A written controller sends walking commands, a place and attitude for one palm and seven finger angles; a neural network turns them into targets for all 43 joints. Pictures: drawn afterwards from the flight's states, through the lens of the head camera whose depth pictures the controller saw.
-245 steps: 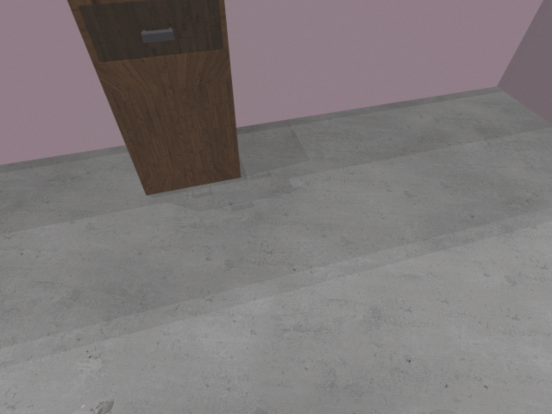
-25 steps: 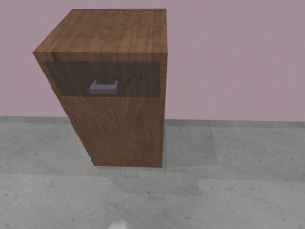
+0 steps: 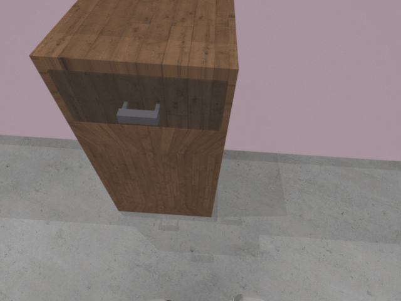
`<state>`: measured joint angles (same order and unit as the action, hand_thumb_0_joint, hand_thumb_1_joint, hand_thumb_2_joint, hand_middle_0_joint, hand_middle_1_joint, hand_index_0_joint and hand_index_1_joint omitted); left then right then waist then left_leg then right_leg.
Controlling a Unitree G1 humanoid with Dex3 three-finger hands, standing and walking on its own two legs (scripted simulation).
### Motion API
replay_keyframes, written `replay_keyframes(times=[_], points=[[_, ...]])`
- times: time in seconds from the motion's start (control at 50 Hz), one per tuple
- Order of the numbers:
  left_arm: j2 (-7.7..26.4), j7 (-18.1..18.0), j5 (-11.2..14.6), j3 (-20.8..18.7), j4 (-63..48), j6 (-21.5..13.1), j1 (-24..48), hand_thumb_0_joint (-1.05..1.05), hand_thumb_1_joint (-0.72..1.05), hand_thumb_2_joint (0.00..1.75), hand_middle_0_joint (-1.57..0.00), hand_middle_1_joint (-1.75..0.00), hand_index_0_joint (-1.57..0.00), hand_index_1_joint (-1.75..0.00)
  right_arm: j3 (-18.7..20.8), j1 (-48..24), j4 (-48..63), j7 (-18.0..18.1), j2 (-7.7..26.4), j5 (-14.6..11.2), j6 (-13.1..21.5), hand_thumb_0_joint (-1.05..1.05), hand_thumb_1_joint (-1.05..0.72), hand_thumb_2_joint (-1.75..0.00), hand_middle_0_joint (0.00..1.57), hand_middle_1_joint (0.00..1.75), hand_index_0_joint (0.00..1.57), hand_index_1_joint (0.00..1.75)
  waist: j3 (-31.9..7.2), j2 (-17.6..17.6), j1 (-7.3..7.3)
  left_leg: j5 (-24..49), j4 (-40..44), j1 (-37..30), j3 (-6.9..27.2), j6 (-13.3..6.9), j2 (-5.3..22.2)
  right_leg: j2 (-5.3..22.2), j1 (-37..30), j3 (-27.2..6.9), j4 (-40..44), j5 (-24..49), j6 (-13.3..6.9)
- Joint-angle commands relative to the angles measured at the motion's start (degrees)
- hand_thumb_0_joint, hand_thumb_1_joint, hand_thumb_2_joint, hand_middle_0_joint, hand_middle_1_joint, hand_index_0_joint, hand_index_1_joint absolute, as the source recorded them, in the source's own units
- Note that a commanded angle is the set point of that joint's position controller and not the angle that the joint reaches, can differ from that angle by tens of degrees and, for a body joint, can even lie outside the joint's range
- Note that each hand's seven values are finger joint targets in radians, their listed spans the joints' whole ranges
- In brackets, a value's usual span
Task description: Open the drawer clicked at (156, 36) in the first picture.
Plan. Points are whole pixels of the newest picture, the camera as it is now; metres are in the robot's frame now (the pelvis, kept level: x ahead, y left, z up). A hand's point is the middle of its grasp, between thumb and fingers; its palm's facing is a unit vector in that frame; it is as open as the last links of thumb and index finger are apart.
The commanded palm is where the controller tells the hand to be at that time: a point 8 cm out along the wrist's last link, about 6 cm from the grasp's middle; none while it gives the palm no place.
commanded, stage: come to a stop and stand still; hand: left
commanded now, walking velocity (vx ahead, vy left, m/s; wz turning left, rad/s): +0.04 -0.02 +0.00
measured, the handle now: (140, 111) +0.55 +0.21 +0.01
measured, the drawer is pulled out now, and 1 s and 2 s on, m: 0.00 0.00 0.00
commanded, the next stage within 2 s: look again from close up in 1.16 s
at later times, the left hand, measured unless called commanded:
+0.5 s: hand out of the picture +0.00 +0.12 -0.14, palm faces +0.10 -0.95 -0.30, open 7.3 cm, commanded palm none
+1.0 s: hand out of the picture +0.00 +0.17 -0.17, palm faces +0.07 -0.98 -0.20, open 7.4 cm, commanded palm none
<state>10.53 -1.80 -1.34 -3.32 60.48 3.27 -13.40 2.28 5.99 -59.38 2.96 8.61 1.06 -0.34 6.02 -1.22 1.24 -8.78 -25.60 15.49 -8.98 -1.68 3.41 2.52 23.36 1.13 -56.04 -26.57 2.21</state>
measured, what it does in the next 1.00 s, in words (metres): steps on the spot: right foot, then left foot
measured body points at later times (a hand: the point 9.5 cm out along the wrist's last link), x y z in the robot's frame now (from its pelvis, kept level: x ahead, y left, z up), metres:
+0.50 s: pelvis -0.02 -0.07 +0.01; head +0.02 -0.12 +0.46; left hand -0.01 +0.17 -0.12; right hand -0.01 -0.32 -0.17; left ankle -0.07 +0.09 -0.67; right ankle -0.02 -0.16 -0.74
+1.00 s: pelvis -0.01 +0.00 +0.00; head +0.01 -0.01 +0.45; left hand -0.01 +0.22 -0.16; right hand +0.08 -0.23 -0.16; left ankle -0.05 +0.10 -0.74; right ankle -0.02 -0.13 -0.74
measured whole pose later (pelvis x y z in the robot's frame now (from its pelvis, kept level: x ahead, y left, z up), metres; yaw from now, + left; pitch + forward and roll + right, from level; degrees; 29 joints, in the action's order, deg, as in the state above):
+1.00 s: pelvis -0.01 +0.00 +0.00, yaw +1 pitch +0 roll +1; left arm 8.4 -1.5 -0.9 -0.4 63.7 0.3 -14.2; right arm 0.9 8.4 -60.9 2.1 9.5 0.4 0.3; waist 2.3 0.8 1.6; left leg -17.1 -25.5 8.0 -3.9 -0.7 -0.1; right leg 2.8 11.0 2.6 -27.9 -16.2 1.0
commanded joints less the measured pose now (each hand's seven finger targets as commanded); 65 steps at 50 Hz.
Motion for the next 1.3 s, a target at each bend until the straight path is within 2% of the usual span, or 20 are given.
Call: replay_keyframes(times=[0.0, 0.06, 0.1, 0.14, 0.18, 0.26, 0.34, 0.46, 0.56, 0.62, 0.66, 0.7, 0.74, 0.8, 0.84, 0.9, 0.96, 1.22, 1.24, 1.28], points=[[2.19, 0.51, 0.13, -0.87, -3.36, 0.34, -5.19, 0.00, 0.90, 0.90, -0.20, -0.30, -0.20, -0.30, 2.69, 3.46, 2.60, -0.24, 10.71, 0.42, -0.25, 0.00, -0.90, -0.90, 0.20, 0.30, 0.20, 0.30, -9.29, 10.84, -1.06, 13.97, 8.33, -4.42, 11.12, -7.85, 15.74, 1.55, -1.67, -0.41, 2.85, 1.12, -0.18], [1.54, 0.54, 0.36, -0.26, -3.14, -0.86, -5.79, 0.00, 0.90, 0.90, -0.20, -0.30, -0.20, -0.30, 2.65, 2.46, 2.22, -1.22, 10.57, 0.70, -0.63, 0.00, -0.90, -0.90, 0.20, 0.30, 0.20, 0.30, -8.46, 13.94, -0.64, -3.61, 9.18, -0.74, 11.80, -5.78, 13.65, 0.92, -8.47, 1.95, 16.29, 1.93, -0.92], [2.72, 0.31, 0.10, 0.01, -1.15, -2.13, -9.83, 0.00, 0.90, 0.90, -0.20, -0.30, -0.20, -0.30, 2.22, 2.88, 1.80, -1.87, 8.69, 0.13, -0.97, 0.00, -0.90, -0.90, 0.20, 0.30, 0.20, 0.30, -7.89, 6.70, 1.44, -14.78, 4.11, 5.20, 8.59, -1.51, 8.19, 0.49, -17.68, 2.84, 30.70, 11.36, -0.52], [10.48, -0.05, -0.64, -0.25, -3.28, -3.20, -5.05, 0.00, 0.90, 0.90, -0.20, -0.30, -0.20, -0.30, 0.86, 3.84, 3.56, -2.66, 3.00, -0.66, -1.71, 0.00, -0.90, -0.90, 0.20, 0.30, 0.20, 0.30, -1.82, -15.96, 0.08, -18.87, -9.81, 9.55, 4.30, 3.44, -0.42, 16.65, -7.35, -19.23, 48.62, -5.42, -5.64], [12.23, -0.26, -0.54, -0.83, -5.50, -2.93, -1.34, 0.00, 0.90, 0.90, -0.20, -0.30, -0.20, -0.30, 1.66, 1.38, 4.31, -3.29, 6.18, -0.07, -2.45, 0.00, -0.90, -0.90, 0.20, 0.30, 0.20, 0.30, 2.24, -10.91, 0.65, -17.05, -17.51, 8.65, 7.99, 2.59, 0.58, 18.90, 1.01, -21.84, 51.88, -10.41, -8.29], [9.97, -0.16, 0.14, -0.95, -5.95, -3.60, 0.94, 0.00, 0.90, 0.90, -0.20, -0.30, -0.20, -0.30, 2.11, 9.19, 0.62, -3.54, 7.24, 0.24, -2.27, 0.00, -0.90, -0.90, 0.20, 0.30, 0.20, 0.30, 0.24, -8.24, -1.19, -8.33, -26.83, 10.95, 9.23, 2.83, -1.07, 13.94, -7.18, -12.01, 45.71, 7.14, -7.13], [9.42, -0.55, 0.22, -1.53, -5.06, -3.86, -3.89, 0.00, 0.90, 0.90, -0.20, -0.30, -0.20, -0.30, 2.24, 9.01, 1.67, -3.31, 7.78, 0.28, -2.31, 0.00, -0.90, -0.90, 0.20, 0.30, 0.20, 0.30, -3.62, -6.36, 0.93, -7.93, -30.27, 14.81, 10.04, 4.21, -1.52, 15.50, -16.41, -10.97, 42.17, 18.65, -8.64], [9.60, -1.08, -0.20, -1.71, -3.21, -4.01, -8.71, 0.00, 0.90, 0.90, -0.20, -0.30, -0.20, -0.30, 1.65, 6.05, 3.65, -2.85, 7.28, 0.10, -2.34, 0.00, -0.90, -0.90, 0.20, 0.30, 0.20, 0.30, -7.01, -8.59, 2.87, -13.30, -26.59, 15.65, 10.01, 5.09, -1.24, 17.67, -24.27, -12.07, 37.84, 36.34, -11.30], [10.26, -0.70, -0.71, -1.62, -2.96, -3.56, -6.61, 0.00, 0.90, 0.90, -0.20, -0.30, -0.20, -0.30, 0.96, 5.81, 3.69, -2.76, 6.32, -0.64, -1.63, 0.00, -0.90, -0.90, 0.20, 0.30, 0.20, 0.30, -7.66, -11.85, 2.03, -15.04, -15.76, 6.98, 7.71, 4.09, -2.19, 15.67, -19.66, -10.37, 37.56, 36.33, -11.15], [10.41, -0.43, -0.46, -1.51, -2.82, -3.09, -3.34, 0.00, 0.90, 0.90, -0.20, -0.30, -0.20, -0.30, 0.58, 9.20, 2.17, -2.46, 5.80, -0.72, -1.06, 0.00, -0.90, -0.90, 0.20, 0.30, 0.20, 0.30, -7.40, -11.35, -0.44, -7.59, -4.30, -3.27, 5.37, 3.57, -3.36, 12.48, -13.18, -7.07, 35.72, 29.57, -8.37], [7.99, -0.28, 0.33, -0.84, -2.62, -2.67, -2.44, 0.00, 0.90, 0.90, -0.20, -0.30, -0.20, -0.30, 0.48, 12.43, 0.57, -2.08, 7.48, -0.62, 0.15, 0.00, -0.90, -0.90, 0.20, 0.30, 0.20, 0.30, -8.40, -4.65, -1.95, 0.86, 5.15, -12.61, 6.54, 2.73, -0.38, 7.83, -8.03, -3.62, 29.91, 22.26, -4.98], [3.02, -0.06, 0.61, 0.37, -2.92, -2.09, -4.21, 0.00, 0.90, 0.90, -0.20, -0.30, -0.20, -0.30, 1.31, 10.24, 2.02, -1.75, 13.60, -0.04, 0.32, 0.00, -0.90, -0.90, 0.20, 0.30, 0.20, 0.30, -6.74, 13.69, -0.97, 6.42, 10.53, -8.92, 21.46, -3.88, 14.35, 1.75, -2.62, 3.16, 21.22, 0.79, -1.07], [2.35, 0.28, 0.21, 0.83, -2.20, -2.10, -3.00, 0.00, 0.90, 0.90, -0.20, -0.30, -0.20, -0.30, 0.48, 5.77, 2.48, -1.27, 11.60, 0.35, 0.20, 0.00, -0.90, -0.90, 0.20, 0.30, 0.20, 0.30, -1.12, 9.32, 0.10, 1.46, 13.29, -1.43, 18.51, -5.47, 11.98, 1.69, -3.93, 1.87, 17.28, 1.02, -1.19], [3.48, 0.36, 0.39, 1.20, 0.16, -1.99, -4.13, 0.00, 0.90, 0.90, -0.20, -0.30, -0.20, -0.30, -0.43, 4.81, 1.45, -0.67, 8.94, 0.00, 0.55, 0.00, -0.90, -0.90, 0.20, 0.30, 0.20, 0.30, -2.07, 14.68, 0.24, 16.58, 9.62, -4.60, 13.55, -5.08, 8.73, 2.34, -5.97, 0.88, 17.52, 3.32, -1.25], [3.50, 0.37, 0.62, 1.51, 0.95, -2.54, -5.52, 0.00, 0.90, 0.90, -0.20, -0.30, -0.20, -0.30, -0.49, 4.82, 1.00, -0.58, 8.81, -0.22, 0.71, 0.00, -0.90, -0.90, 0.20, 0.30, 0.20, 0.30, -4.50, 10.51, 0.78, 21.51, 5.90, -8.27, 11.88, -4.42, 7.43, 2.16, -8.64, 0.97, 25.00, 8.31, -1.05], [5.36, 0.04, 0.43, 1.63, 2.04, -3.69, -6.13, 0.00, 0.90, 0.90, -0.20, -0.30, -0.20, -0.30, -0.37, 6.50, 0.42, -0.73, 7.32, -0.85, 1.10, 0.00, -0.90, -0.90, 0.20, 0.30, 0.20, 0.30, -6.99, 1.10, -0.27, 16.98, 1.24, -8.46, 9.57, -0.29, 3.32, 5.05, -14.64, -2.96, 32.97, 31.44, -2.34], [5.08, -0.13, 0.55, 1.80, 2.01, -3.78, -3.19, 0.00, 0.90, 0.90, -0.20, -0.30, -0.20, -0.30, -0.36, 7.17, -0.79, -0.92, 6.95, -0.67, 0.86, 0.00, -0.90, -0.90, 0.20, 0.30, 0.20, 0.30, -5.48, -5.09, -1.28, 9.78, 3.05, -8.35, 9.66, 0.69, 3.14, 5.03, -13.66, -2.71, 32.81, 30.87, -2.84], [4.87, -0.38, 0.99, 2.15, 2.90, -3.46, -2.34, 0.00, 0.90, 0.90, -0.20, -0.30, -0.20, -0.30, -1.74, 10.30, -5.10, -0.72, 6.02, -0.48, 1.61, 0.00, -0.90, -0.90, 0.20, 0.30, 0.20, 0.30, -4.20, 2.49, -0.49, 11.07, 6.81, -7.93, 9.62, 0.83, 3.45, 4.69, -17.06, -1.37, 35.12, 26.80, -2.67], [5.55, -2.79, 0.12, 2.73, 4.03, -5.13, -6.43, 0.00, 0.90, 0.90, -0.20, -0.30, -0.20, -0.30, -1.50, 7.82, -0.98, -1.45, 8.59, -1.06, 2.38, 0.00, -0.90, -0.90, 0.20, 0.30, 0.20, 0.30, -2.11, 2.29, 0.06, 18.23, -3.71, -4.01, 8.05, 1.90, 4.09, 6.34, -13.85, -3.77, 31.95, 42.03, -2.89], [7.78, -1.58, 0.82, 2.44, 1.05, -5.80, -3.04, 0.00, 0.90, 0.90, -0.20, -0.30, -0.20, -0.30, -1.84, 10.49, -0.26, -1.85, 5.40, -0.08, 2.11, 0.00, -0.90, -0.90, 0.20, 0.30, 0.20, 0.30, -3.97, 5.72, -1.06, 2.06, 0.94, -2.87, 8.69, 1.02, 1.68, 6.56, -14.99, -3.40, 29.86, 33.81, -4.81]])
